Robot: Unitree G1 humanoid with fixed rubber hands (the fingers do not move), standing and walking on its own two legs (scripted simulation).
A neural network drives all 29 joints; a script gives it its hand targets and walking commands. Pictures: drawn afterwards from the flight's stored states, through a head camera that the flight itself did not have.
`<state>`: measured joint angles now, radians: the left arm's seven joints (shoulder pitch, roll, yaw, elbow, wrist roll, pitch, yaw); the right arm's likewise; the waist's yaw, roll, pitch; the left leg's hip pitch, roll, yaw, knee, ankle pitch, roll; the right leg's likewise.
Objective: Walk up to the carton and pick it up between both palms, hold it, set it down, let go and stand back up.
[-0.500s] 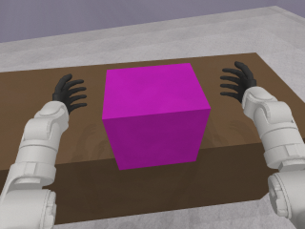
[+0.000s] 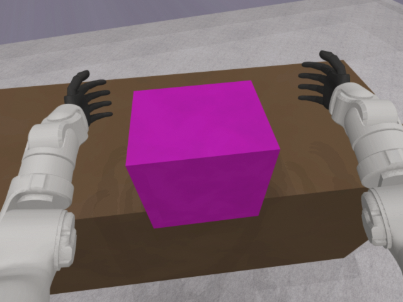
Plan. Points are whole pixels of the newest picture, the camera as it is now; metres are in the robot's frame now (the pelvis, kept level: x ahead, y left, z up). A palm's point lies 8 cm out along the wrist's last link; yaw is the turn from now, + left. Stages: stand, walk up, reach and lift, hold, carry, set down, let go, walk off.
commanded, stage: reach and lift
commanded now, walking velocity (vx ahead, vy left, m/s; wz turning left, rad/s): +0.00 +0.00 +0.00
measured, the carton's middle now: (200, 157) +0.44 +0.03 +0.03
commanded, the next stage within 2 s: none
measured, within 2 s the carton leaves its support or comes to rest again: neither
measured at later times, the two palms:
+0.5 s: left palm (93, 129) +0.45 +0.25 +0.12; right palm (312, 114) +0.47 -0.20 +0.13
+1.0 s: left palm (112, 143) +0.47 +0.23 +0.06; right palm (291, 130) +0.49 -0.18 +0.06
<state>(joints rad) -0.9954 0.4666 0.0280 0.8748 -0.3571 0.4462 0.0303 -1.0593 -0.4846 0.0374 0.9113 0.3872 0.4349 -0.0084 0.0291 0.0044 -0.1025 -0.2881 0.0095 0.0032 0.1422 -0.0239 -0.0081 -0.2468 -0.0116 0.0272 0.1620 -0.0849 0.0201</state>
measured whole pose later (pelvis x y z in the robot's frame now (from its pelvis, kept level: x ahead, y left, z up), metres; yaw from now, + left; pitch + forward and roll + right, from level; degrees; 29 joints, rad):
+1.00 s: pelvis +0.00 +0.00 -0.01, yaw +0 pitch +26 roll +0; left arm -1.04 0.37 0.03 1.21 -0.30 -0.07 -0.02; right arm -1.07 -0.33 0.06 1.20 0.34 -0.06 -0.02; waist 0.03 -0.02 -0.18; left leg -0.63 0.01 -0.01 0.17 0.01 -0.01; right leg -0.59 0.00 0.03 0.20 -0.05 0.02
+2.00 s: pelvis +0.02 +0.01 -0.01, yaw -1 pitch +24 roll +0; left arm -0.89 0.16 0.37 1.06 0.08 -0.10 -0.01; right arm -0.88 -0.08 -0.32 1.00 -0.10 -0.06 -0.04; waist 0.02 -0.01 -0.24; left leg -0.44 0.00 0.00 -0.09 0.11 0.00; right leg -0.40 -0.02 0.02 -0.07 0.05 0.02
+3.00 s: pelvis +0.03 +0.00 +0.00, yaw -1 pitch +18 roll +0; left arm -0.83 0.20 0.15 0.91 -0.07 0.14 0.07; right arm -0.84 -0.12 -0.14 0.87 0.06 0.17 -0.12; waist 0.04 -0.03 -0.23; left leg -0.34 0.01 0.01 0.00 0.03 -0.01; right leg -0.31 -0.01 0.02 0.02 -0.02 0.02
